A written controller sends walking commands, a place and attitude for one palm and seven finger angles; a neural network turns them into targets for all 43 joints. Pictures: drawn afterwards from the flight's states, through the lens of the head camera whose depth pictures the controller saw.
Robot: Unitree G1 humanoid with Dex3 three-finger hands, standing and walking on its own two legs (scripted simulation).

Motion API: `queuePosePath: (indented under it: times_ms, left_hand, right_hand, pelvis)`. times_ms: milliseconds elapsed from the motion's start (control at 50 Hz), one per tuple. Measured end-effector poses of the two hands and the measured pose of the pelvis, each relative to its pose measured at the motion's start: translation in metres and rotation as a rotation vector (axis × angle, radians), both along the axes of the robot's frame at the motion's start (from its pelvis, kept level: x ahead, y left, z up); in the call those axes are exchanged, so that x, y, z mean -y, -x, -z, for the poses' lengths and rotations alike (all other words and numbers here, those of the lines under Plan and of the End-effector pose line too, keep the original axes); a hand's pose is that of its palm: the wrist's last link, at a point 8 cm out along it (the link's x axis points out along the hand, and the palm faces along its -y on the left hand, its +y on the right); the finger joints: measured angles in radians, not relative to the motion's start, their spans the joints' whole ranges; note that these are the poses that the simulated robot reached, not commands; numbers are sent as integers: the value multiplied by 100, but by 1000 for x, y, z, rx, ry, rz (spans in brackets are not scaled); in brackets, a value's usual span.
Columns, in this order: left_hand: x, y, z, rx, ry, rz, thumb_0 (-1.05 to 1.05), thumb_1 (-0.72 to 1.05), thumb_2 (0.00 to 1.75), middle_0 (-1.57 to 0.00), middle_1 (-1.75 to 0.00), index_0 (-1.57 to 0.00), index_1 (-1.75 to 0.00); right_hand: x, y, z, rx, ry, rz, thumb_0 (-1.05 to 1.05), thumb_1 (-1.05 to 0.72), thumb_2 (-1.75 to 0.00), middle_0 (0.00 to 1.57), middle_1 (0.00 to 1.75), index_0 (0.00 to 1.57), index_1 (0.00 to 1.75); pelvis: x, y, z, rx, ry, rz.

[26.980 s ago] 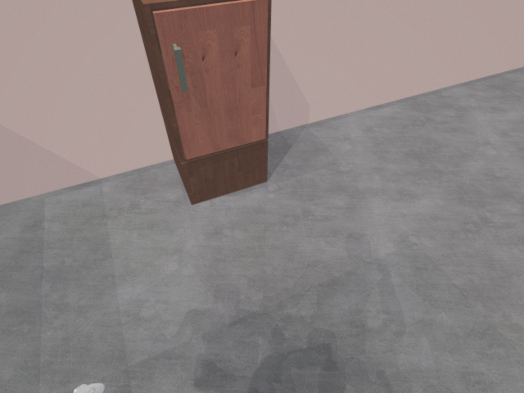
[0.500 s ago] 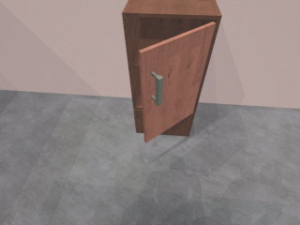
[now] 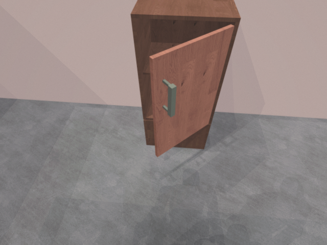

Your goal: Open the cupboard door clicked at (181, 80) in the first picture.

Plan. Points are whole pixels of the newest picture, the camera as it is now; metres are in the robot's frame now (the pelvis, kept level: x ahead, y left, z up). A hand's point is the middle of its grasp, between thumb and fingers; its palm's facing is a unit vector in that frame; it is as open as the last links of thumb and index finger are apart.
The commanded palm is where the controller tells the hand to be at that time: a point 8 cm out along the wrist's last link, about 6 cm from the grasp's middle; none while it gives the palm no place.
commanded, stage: look to check the result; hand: left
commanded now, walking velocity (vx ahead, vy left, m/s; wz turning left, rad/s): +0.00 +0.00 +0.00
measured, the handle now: (168, 98) +0.61 +0.02 -0.03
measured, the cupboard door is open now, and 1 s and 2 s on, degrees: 42 42 42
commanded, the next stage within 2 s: walk to a spot facing it in 0.44 s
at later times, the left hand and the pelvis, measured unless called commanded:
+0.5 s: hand out of the picture +0.04 +0.18 -0.17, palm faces +0.02 -0.97 -0.22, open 7.4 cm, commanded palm none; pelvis +0.02 +0.00 +0.00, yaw +0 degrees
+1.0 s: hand out of the picture +0.08 +0.17 -0.17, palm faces -0.11 -0.95 -0.30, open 7.4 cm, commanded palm none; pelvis +0.01 -0.03 -0.02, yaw -11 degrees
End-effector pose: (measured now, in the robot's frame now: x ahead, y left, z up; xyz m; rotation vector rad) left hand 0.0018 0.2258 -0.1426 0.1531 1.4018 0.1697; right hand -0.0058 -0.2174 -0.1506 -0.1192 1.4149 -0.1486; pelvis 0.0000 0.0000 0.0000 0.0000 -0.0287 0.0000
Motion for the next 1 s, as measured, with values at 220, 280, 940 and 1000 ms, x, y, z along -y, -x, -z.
queuePosePath:
  times_ms: [220,280,940,1000]
  left_hand:
    - [-1,-10,-1,-2,-4,6,0,90,90,-20,-30,-20,-30]
    - [-2,-15,-2,4,-7,8,0,90,90,-20,-30,-20,-30]
    - [0,-73,-1,51,-70,135,0,90,90,-20,-30,-20,-30]
    - [9,-79,-6,73,-91,162,0,90,90,-20,-30,-20,-30]
  right_hand:
    - [5,-16,-1,10,8,-12,0,-91,-90,20,30,20,30]
    - [7,-20,-2,14,10,-15,0,-91,-90,20,30,20,30]
    - [51,-25,16,103,48,125,0,-90,-90,20,30,21,30]
    - [65,-23,19,100,46,160,0,-91,-90,20,30,21,30]
  pelvis:
    - [2,-6,-1,-3,0,1]
    - [2,-9,-1,-3,0,1]
    - [25,-8,17,-16,-45,175]
    - [34,-6,17,-17,-35,189]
